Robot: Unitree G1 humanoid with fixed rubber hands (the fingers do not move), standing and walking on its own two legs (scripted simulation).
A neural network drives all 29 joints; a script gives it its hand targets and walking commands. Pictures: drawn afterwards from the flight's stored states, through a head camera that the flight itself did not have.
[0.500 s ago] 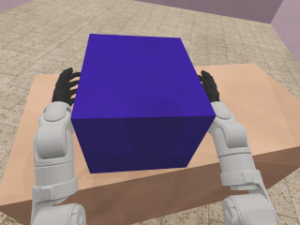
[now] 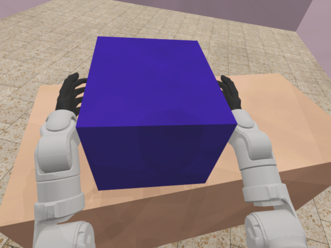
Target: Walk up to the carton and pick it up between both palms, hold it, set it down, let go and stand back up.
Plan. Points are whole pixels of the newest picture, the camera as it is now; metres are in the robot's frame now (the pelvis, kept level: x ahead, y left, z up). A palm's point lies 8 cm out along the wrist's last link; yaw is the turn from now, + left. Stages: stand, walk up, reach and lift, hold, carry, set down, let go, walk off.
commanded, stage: hold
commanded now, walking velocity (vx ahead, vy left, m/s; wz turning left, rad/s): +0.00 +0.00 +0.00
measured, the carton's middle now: (151, 110) +0.41 +0.02 +0.15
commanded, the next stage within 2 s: none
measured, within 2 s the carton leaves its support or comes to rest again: neither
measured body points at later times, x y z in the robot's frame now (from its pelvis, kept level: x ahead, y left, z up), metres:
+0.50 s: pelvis +0.00 +0.00 +0.00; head -0.03 +0.03 +0.45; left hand +0.36 +0.19 +0.19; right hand +0.37 -0.16 +0.20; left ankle +0.07 +0.11 -0.75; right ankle -0.04 -0.12 -0.75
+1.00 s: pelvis +0.00 +0.00 +0.00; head -0.02 +0.03 +0.45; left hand +0.36 +0.18 +0.19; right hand +0.37 -0.17 +0.19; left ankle +0.07 +0.11 -0.75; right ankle -0.04 -0.12 -0.75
